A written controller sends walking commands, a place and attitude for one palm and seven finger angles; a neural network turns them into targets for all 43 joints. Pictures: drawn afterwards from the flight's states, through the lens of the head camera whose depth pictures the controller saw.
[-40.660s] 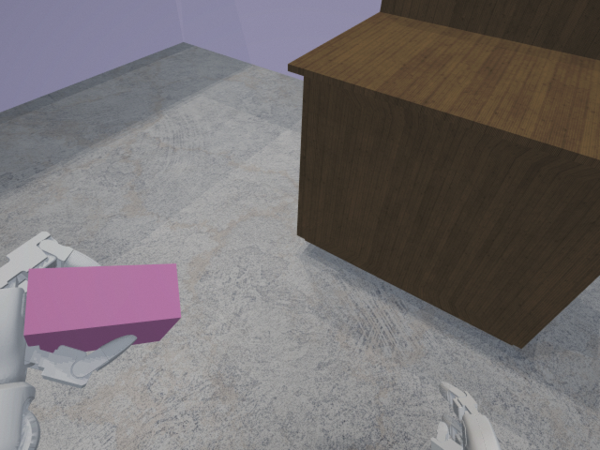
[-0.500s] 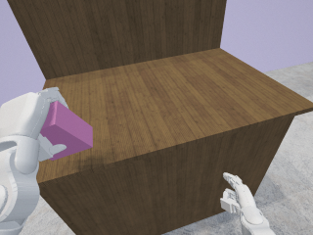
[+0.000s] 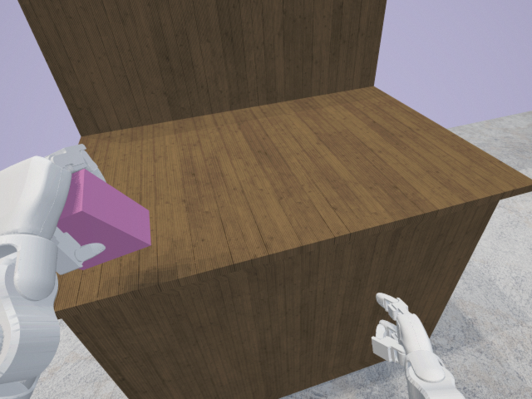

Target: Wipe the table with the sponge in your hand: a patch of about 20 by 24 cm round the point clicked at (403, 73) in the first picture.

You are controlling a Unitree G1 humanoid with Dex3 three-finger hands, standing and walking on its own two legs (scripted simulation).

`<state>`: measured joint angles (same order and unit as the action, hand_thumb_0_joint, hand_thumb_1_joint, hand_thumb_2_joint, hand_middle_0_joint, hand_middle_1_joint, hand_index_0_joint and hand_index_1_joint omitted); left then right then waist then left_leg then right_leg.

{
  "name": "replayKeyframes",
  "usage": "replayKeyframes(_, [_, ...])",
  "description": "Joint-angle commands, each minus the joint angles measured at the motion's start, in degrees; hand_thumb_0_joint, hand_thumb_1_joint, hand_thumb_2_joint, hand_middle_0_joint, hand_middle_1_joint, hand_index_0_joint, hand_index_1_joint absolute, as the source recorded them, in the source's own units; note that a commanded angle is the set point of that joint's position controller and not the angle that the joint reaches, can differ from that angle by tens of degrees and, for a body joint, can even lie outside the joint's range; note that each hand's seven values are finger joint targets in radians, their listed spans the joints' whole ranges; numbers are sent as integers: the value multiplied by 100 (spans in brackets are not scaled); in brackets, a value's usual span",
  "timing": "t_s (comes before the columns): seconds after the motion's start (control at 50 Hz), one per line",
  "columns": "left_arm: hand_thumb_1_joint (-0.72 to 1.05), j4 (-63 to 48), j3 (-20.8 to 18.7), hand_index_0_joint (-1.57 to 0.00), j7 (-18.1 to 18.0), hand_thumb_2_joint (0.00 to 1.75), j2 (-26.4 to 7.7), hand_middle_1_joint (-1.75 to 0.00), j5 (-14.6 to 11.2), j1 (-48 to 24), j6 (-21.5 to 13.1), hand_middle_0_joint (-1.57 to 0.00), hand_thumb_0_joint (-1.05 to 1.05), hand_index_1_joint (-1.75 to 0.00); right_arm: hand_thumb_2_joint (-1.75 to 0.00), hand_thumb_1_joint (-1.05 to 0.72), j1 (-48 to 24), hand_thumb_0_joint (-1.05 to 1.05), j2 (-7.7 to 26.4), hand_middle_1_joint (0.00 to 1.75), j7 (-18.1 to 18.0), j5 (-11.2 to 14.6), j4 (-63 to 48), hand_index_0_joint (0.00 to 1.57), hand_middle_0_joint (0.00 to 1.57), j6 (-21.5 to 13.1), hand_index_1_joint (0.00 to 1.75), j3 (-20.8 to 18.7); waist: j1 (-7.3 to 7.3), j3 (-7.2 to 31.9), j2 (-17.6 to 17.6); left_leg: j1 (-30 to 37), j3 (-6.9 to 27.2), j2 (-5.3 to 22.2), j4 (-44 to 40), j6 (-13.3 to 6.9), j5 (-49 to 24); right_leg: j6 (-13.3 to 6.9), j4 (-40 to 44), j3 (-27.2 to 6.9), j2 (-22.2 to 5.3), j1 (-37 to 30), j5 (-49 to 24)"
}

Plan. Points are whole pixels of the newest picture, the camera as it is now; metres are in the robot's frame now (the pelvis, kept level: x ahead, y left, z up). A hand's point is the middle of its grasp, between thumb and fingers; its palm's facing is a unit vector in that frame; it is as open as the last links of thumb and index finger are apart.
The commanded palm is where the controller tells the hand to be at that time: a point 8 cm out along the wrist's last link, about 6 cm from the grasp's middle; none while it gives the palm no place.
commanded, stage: bring the sponge back beside the body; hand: left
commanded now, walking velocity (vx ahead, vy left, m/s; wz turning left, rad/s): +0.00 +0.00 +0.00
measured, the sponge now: (95, 230) +0.22 +0.28 +0.20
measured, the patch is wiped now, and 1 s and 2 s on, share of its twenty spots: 0.95 0.95 0.95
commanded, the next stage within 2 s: step back with the hand held close in 0.06 s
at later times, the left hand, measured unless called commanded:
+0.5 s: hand (109, 208) +0.21 +0.23 +0.25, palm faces +0.44 -0.80 -0.41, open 9.7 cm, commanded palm +0.15 +0.29 +0.27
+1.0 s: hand out of the picture +0.07 +0.27 +0.27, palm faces +0.61 -0.72 -0.32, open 9.7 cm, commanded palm +0.04 +0.30 +0.27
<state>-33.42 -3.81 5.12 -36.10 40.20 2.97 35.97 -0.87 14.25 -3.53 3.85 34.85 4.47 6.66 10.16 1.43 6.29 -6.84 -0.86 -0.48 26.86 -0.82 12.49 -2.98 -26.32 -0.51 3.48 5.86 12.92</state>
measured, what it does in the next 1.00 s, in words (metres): walks backwards: left foot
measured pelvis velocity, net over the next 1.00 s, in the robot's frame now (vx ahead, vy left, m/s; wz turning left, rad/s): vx -0.11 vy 0.01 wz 0.05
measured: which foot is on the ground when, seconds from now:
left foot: down 0.00-0.64, up 0.66-0.82, down 0.84-1.00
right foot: down 0.00-1.00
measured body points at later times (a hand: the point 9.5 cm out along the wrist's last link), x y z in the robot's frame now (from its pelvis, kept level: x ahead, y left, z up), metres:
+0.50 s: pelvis +0.00 +0.01 -0.01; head +0.01 +0.03 +0.44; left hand +0.18 +0.27 +0.27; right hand +0.17 -0.23 -0.08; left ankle +0.01 +0.11 -0.74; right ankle +0.02 -0.09 -0.74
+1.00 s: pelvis -0.11 +0.01 -0.02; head -0.12 +0.03 +0.43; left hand +0.03 +0.31 +0.28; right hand +0.09 -0.21 -0.08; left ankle -0.06 +0.15 -0.74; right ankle +0.01 -0.09 -0.74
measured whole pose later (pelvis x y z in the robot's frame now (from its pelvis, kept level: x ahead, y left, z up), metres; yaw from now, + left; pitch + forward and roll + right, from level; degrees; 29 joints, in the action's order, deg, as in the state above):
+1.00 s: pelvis -0.11 +0.01 -0.02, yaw +3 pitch -1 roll +0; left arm -41.0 -30.7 -9.1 -27.6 -3.2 15.3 -9.6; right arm 11.2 11.6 -4.7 1.1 32.7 -2.4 0.7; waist 2.0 0.4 -2.9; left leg -22.1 0.4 1.3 38.8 1.5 15.5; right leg 0.1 -35.3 -0.3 0.3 26.2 8.1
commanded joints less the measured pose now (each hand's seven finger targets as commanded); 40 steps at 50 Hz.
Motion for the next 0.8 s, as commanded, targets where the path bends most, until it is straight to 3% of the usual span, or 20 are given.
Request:
replayKeyframes(0.0, [10, -726, -722, -120, -186, 130, -1054, -160, 128, -1230, -93, -120, 0, -160, -90, -90, -1709, 0, 539, 30, 17, -7, -1142, 20, 20, -295, 30, -269, -64, 357, -185, -113, 278, -95, -489, 11, -427, -7, 690, -494, -100, 164, 183])
replayKeyframes(0.04, [10, -1084, -732, -120, -192, 130, -1081, -160, 186, -1539, -95, -120, 0, -160, -90, -90, -1806, 0, 467, 30, 26, -4, -1274, 20, 20, -396, 30, -220, 13, 690, -154, -98, 266, -122, -410, -14, -551, -20, 613, -519, -135, 7, 105])
replayKeyframes(0.08, [10, -924, -789, -120, -197, 130, -1077, -160, 121, -1152, -86, -120, 0, -160, -90, -90, -1723, 0, 523, 30, 21, -24, -1176, 20, 20, -334, 30, -263, -41, 516, -252, -86, 274, -115, -453, -9, -611, -4, 653, -496, -107, 27, -17])
replayKeyframes(0.12, [10, -1389, -1048, -120, -209, 130, -1474, -160, 171, -1507, -99, -120, 0, -160, -90, -90, -1815, 0, 541, 30, 9, -25, -1228, 20, 20, -370, 30, -282, -5, 773, 28, 21, 285, -98, -407, -4, -559, -49, 622, -659, -96, -37, 36])
replayKeyframes(0.14, [10, -1383, -896, -120, -230, 130, -1283, -160, 245, -1612, -80, -120, 0, -160, -90, -90, -1820, 0, 456, 30, 8, -48, -1288, 20, 20, -405, 30, -240, 60, 932, 50, -13, 237, -159, -340, -23, -793, -53, 528, -578, -132, -130, -119])
replayKeyframes(0.16, [10, 662, -205, -120, -233, 130, -483, -160, 344, -1084, 94, -120, 0, -160, -90, -90, -1471, 0, 532, 30, -42, -64, -966, 20, 20, -373, 30, -213, -274, 110, -460, -219, 193, -103, -442, 11, -523, -30, 699, -429, -69, 323, 185])
replayKeyframes(0.18, [10, -894, -1988, -120, -641, 130, -258, -160, -4145, -1980, -1515, -120, 0, -160, -90, -90, -348, 0, 646, 30, 49, -54, -1959, 20, 20, -386, 30, -551, -909, -514, -1452, -395, 566, -15, 353, -131, 674, 159, 1341, -929, -413, 1725, 509])
replayKeyframes(0.2, [10, 187, -2180, -120, -886, 130, -700, -160, -4110, -922, -2047, -120, 0, -160, -90, -90, -117, 0, 585, 30, 44, -162, -1472, 20, 20, -396, 30, -366, -817, -142, -2075, -296, 465, -123, 834, -145, 845, 8, 1401, -1077, -709, 1943, 973])
replayKeyframes(0.24, [10, -622, -2310, -120, -1072, 130, -514, -160, -4249, -765, -2665, -120, 0, -160, -90, -90, 114, 0, 515, 30, 22, -140, -1430, 20, 20, -298, 30, -464, -855, 62, -1985, -130, 486, -114, 1475, -123, 688, -180, 1470, -1346, -1256, 2279, 1078])
replayKeyframes(0.28, [10, -1737, -2419, -120, -1170, 130, -495, -160, -4370, -352, -3226, -120, 0, -160, -90, -90, 210, 0, 531, 30, -36, -212, -1456, 20, 20, -268, 30, -458, -961, 743, -815, -151, 440, 106, 995, -94, -81, -242, 707, -926, -1434, 1502, -498])
replayKeyframes(0.32, [10, -2833, -2822, -120, -1310, 130, -738, -160, -4470, -100, -3668, -120, 0, -160, -90, -90, 96, 0, 673, 30, -52, -257, -1518, 20, 20, -296, 30, -514, -865, 1173, 766, -132, 828, 470, 86, -83, -1236, -40, -294, -440, -1005, 807, -1717])
replayKeyframes(0.36, [10, -2743, -2921, -120, -1417, 130, -448, -160, -4430, 665, -3820, -120, 0, -160, -90, -90, 326, 0, 662, 30, -49, -268, -1583, 20, 20, -343, 30, -610, -820, 1357, 943, -465, 1209, 807, 48, -171, -2924, 188, -765, -136, -584, 465, -1719])
replayKeyframes(0.42, [10, -2805, -3196, -120, -1472, 130, -501, -160, -4385, 849, -4098, -120, 0, -160, -90, -90, 418, 0, 605, 30, 27, -330, -1395, 20, 20, -391, 30, -699, -872, 1466, 778, -5, 1438, 1077, 34, -181, -4503, 247, -1196, -58, -372, 909, -78])
replayKeyframes(0.48, [10, -1941, -3189, -120, -1450, 130, -252, -160, -4335, 743, -4287, -120, 0, -160, -90, -90, 564, 0, 621, 30, 84, -378, -1142, 20, 20, -447, 30, -831, -950, 1133, 591, -501, 1494, 1207, -126, -245, -3841, 269, -1061, -116, -260, 829, 464])
replayKeyframes(0.54, [10, -1219, -3164, -120, -1407, 130, -136, -160, -4352, 832, -4409, -120, 0, -160, -90, -90, 592, 0, 659, 30, 72, -315, -1044, 20, 20, -469, 30, -891, -1008, 1004, -52, -854, 1369, 1103, 160, -179, -3175, 215, -464, -294, -421, 481, -623])
replayKeyframes(0.58, [10, -954, -3149, -120, -1381, 130, -112, -160, -4387, 962, -4448, -120, 0, -160, -90, -90, 589, 0, 639, 30, 72, -232, -1064, 20, 20, -415, 30, -947, -1070, 1117, -810, -1195, 1046, 817, 857, -41, -2133, 12, -151, -858, -1009, 336, -2258])
replayKeyframes(0.64, [10, -1219, -3166, -120, -1370, 130, -174, -160, -4486, 1299, -4589, -120, 0, -160, -90, -90, 631, 0, 482, 30, 70, -158, -1064, 20, 20, -434, 30, -965, -1088, 1160, -1515, -1659, 493, 259, 2513, 128, 1115, -525, 429, -1570, -2130, 579, -3155])
replayKeyframes(0.7, [10, -1727, -3249, -120, -1364, 130, -283, -160, -4451, 1484, -4648, -120, 0, -160, -90, -90, 563, 0, 375, 30, 50, -173, -1189, 20, 20, -522, 30, -857, -1029, 909, -1330, -1688, 508, 435, 2760, 38, 1254, -478, 477, -1325, -2096, 1214, -1994])
replayKeyframes(0.72, [10, -2168, -3510, -120, -1415, 130, -608, -160, -4429, 1325, -4741, -120, 0, -160, -90, -90, 515, 0, 414, 30, 1, -196, -1276, 20, 20, -538, 30, -857, -1008, 937, -1025, -1572, 412, 481, 2263, 43, 1044, -462, 320, -1210, -1998, 1141, -2027])
replayKeyframes(0.78, [10, -2170, -3335, -120, -1516, 130, -332, -160, -4478, 1402, -4753, -120, 0, -160, -90, -90, 678, 0, 467, 30, -101, -288, -1140, 20, 20, -641, 30, -811, -1072, 848, -610, -1209, 406, 545, 365, -31, 303, -78, -55, -859, -1465, 1286, -1341])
